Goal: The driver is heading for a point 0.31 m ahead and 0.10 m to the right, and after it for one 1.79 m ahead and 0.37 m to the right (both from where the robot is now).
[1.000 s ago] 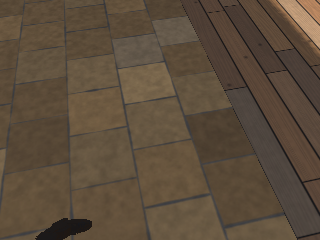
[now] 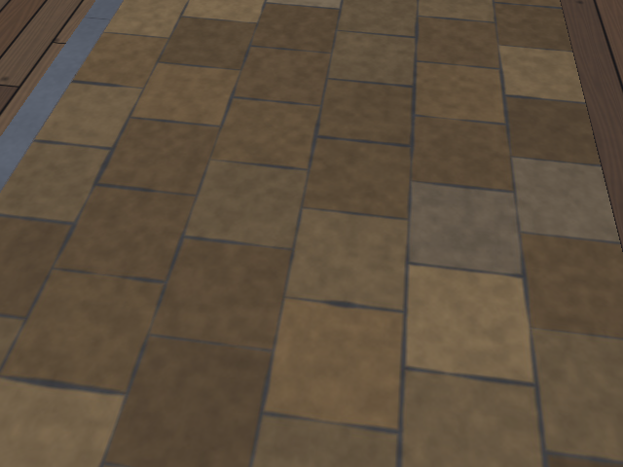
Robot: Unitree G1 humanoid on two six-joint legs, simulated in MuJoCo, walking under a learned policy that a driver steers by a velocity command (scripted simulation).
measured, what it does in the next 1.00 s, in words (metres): walks ahead, turning right: right foot, then left foot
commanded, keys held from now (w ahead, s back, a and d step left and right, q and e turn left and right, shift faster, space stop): w+e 0.14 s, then e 0.46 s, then no key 0.40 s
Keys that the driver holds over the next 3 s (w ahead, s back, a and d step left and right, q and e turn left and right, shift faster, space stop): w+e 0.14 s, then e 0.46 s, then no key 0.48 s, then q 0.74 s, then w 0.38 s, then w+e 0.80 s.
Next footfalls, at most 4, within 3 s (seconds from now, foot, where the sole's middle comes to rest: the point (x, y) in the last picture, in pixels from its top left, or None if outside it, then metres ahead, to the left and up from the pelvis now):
0.08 right None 0.20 -0.08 -0.77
0.58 left None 0.41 0.05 -0.77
0.96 right None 0.26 -0.12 -0.77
1.76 right None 0.31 -0.13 -0.77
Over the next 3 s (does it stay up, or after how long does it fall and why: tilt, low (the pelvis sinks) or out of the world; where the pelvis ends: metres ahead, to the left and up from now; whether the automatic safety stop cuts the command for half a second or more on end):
stays up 0.72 -0.07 0.01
